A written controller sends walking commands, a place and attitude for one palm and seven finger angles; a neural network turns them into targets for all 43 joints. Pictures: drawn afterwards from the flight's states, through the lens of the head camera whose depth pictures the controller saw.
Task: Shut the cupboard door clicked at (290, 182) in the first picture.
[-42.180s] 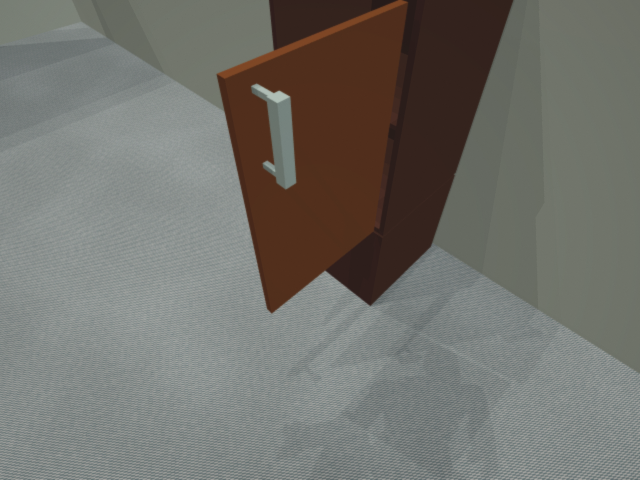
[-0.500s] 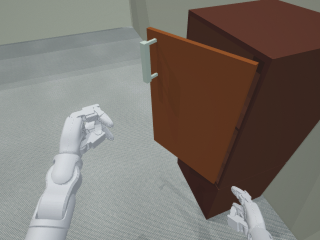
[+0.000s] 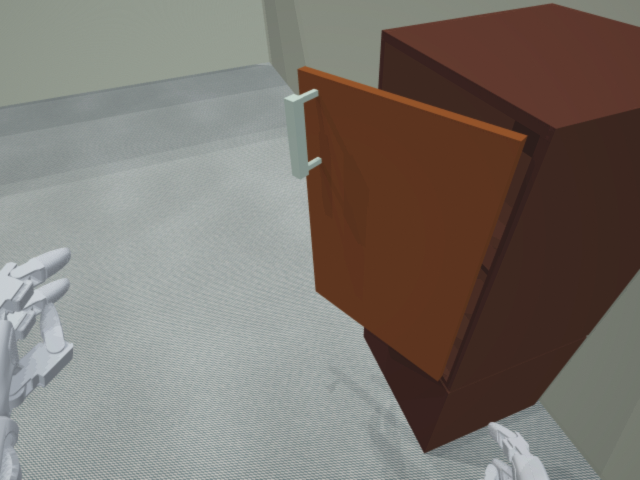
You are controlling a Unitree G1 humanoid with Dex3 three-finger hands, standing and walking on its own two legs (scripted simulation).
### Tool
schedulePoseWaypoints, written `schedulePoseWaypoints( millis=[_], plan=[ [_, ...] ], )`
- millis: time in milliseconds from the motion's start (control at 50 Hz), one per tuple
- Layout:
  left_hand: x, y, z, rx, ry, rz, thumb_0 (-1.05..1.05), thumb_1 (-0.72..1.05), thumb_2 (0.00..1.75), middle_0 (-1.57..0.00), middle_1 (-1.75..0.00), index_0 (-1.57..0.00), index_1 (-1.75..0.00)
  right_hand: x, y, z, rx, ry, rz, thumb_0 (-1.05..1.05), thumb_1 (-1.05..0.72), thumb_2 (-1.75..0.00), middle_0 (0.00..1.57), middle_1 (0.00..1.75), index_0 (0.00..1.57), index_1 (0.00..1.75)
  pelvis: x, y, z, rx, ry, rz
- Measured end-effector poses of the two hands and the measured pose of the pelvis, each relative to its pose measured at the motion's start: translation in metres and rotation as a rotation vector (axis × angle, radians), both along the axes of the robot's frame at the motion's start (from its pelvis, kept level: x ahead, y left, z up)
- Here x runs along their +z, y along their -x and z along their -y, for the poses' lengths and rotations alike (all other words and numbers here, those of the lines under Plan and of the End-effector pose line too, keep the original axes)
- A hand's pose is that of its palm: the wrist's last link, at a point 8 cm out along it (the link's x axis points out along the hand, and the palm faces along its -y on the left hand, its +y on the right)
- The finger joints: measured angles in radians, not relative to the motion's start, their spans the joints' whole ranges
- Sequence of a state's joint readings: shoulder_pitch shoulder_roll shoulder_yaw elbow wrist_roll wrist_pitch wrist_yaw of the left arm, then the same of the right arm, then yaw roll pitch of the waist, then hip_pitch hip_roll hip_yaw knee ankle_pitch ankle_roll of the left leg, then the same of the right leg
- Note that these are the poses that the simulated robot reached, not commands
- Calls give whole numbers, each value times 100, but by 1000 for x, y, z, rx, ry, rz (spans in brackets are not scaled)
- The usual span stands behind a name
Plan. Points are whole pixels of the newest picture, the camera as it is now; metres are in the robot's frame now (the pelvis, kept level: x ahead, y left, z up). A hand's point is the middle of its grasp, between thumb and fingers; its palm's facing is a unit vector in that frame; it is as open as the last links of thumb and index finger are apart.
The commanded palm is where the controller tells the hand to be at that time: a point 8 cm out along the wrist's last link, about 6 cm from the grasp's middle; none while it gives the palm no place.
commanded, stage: draw the hand back to the body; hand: left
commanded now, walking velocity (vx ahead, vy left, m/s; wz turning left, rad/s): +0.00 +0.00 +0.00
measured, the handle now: (305, 134) +0.63 +0.10 +0.15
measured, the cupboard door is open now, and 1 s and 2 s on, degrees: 26 26 26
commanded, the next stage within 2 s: step back with the hand held close in 0.34 s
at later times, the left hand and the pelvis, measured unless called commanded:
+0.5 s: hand (60, 352) +0.18 +0.27 +0.16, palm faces +0.47 -0.78 -0.41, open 7.4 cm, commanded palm +0.13 +0.30 +0.17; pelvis -0.01 +0.00 +0.00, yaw +0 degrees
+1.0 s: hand (8, 395) +0.14 +0.29 +0.16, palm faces +0.42 -0.76 -0.49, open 7.4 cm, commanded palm +0.08 +0.32 +0.17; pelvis -0.07 +0.03 -0.01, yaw -1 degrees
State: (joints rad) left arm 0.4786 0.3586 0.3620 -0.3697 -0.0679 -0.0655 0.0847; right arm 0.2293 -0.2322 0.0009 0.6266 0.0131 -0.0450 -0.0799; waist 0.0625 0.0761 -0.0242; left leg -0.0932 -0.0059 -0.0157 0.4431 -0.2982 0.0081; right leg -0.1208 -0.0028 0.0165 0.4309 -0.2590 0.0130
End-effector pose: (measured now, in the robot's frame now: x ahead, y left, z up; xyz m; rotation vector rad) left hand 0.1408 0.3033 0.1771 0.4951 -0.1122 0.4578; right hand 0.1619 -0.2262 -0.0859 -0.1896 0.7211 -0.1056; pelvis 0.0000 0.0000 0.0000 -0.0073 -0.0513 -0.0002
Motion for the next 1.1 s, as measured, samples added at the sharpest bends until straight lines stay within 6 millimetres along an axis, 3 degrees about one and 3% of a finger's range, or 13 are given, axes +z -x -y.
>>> schedulePoseWaypoints(
  millis=[100,320,560,780,940,1100],
  plan=[
    [0,13,-7,52,8,24,2,89,89,-29,-39,-29,-39,5,-8,-2,27,18,36,2,-91,-90,20,30,20,30,0,4,-1,11,0,6],
    [-1,8,1,8,34,53,2,89,89,-22,-31,-22,-31,14,-12,-16,50,-5,86,2,-90,-90,20,30,20,30,0,9,0,8,0,16],
    [6,6,-4,2,-23,52,2,89,89,-21,-30,-21,-30,2,6,-8,19,-10,15,2,-90,-90,20,30,21,30,0,12,-2,3,12,-19],
    [-6,0,-13,-95,-67,-14,2,89,89,-21,-30,-21,-30,8,36,11,-117,61,-41,2,-91,-90,20,30,20,30,-3,30,-19,-26,3,-62],
    [3,29,-23,-114,-123,63,2,89,89,-21,-30,-21,-30,16,61,0,-116,74,4,2,-91,-90,20,30,20,30,-9,58,-25,-28,3,-55],
    [-6,73,-28,-54,-118,136,1,89,89,-21,-30,-21,-30,4,94,-10,-66,67,16,2,-90,-90,20,30,21,30,-21,88,-24,-10,12,-38]
  ],
)
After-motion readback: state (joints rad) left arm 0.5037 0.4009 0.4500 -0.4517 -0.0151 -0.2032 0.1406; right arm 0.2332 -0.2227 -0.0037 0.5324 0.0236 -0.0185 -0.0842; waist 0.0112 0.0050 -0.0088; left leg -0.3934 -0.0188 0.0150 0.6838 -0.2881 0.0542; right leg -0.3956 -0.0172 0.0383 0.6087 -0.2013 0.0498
